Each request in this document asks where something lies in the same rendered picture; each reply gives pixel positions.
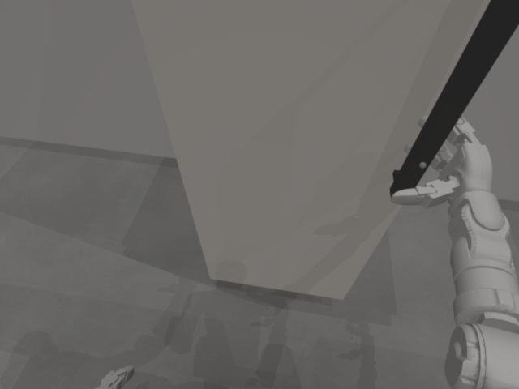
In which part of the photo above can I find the right robot upper arm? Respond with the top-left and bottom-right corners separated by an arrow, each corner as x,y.
444,323 -> 519,389

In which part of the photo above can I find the robot right forearm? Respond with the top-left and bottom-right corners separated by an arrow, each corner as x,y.
448,190 -> 519,334

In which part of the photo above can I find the handle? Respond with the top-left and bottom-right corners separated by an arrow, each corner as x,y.
390,0 -> 519,197

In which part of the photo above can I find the fridge door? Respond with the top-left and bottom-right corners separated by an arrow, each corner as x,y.
131,0 -> 491,300

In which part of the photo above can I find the robot left hand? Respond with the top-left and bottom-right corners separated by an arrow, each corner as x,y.
95,365 -> 135,389

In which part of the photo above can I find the robot right hand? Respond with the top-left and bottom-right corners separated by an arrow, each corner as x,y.
391,115 -> 493,209

